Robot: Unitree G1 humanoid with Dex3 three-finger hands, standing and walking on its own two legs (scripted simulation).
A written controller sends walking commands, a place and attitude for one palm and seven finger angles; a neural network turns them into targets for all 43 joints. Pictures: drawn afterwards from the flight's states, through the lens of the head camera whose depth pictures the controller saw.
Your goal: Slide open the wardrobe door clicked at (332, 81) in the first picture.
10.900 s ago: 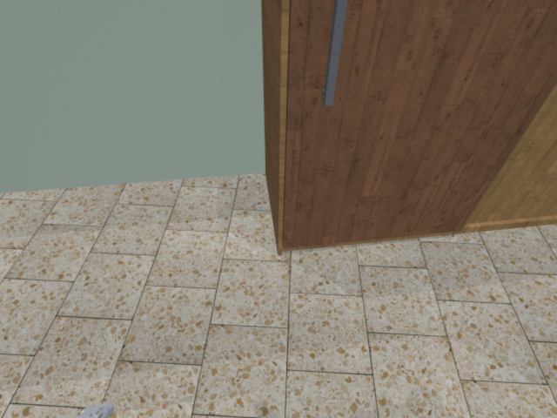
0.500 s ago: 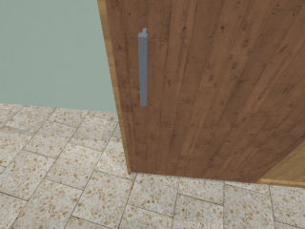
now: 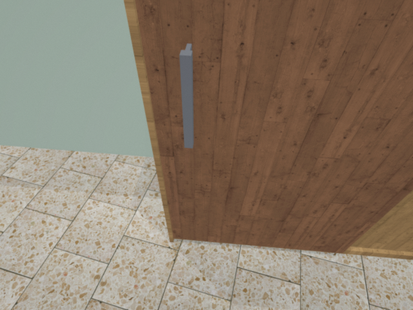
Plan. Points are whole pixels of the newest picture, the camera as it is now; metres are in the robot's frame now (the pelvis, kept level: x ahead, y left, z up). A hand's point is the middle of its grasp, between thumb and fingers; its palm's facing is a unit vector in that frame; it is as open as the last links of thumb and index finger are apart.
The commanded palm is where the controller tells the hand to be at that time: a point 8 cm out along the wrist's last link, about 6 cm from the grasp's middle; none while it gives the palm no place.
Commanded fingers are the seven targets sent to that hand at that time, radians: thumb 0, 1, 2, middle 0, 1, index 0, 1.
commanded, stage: shuffle to correct the standing spot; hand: left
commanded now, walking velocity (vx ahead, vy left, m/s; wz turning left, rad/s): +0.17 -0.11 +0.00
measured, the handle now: (189, 101) +0.54 +0.08 +0.13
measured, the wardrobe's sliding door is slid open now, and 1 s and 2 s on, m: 0.00 0.00 0.00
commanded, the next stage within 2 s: come to a stop and stand still in 0.14 s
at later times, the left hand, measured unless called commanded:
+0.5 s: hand out of the picture +0.02 +0.15 -0.19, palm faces +0.06 -0.99 -0.14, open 7.3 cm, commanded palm none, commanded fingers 0.00 0.90 0.90 -0.20 -0.30 -0.20 -0.30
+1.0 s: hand out of the picture +0.13 +0.12 -0.17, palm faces +0.10 -0.97 -0.23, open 7.3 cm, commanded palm none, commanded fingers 0.00 0.90 0.90 -0.20 -0.30 -0.20 -0.30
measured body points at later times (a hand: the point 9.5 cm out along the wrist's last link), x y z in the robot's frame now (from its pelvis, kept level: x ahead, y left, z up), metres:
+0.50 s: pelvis +0.08 +0.00 +0.00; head +0.11 +0.02 +0.44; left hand +0.01 +0.20 -0.17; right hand +0.09 -0.22 -0.15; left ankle +0.04 +0.10 -0.74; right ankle +0.01 -0.12 -0.68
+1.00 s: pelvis +0.07 -0.07 +0.00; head +0.10 -0.08 +0.44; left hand +0.13 +0.17 -0.15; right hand +0.12 -0.31 -0.16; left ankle +0.03 +0.06 -0.68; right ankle +0.13 -0.17 -0.74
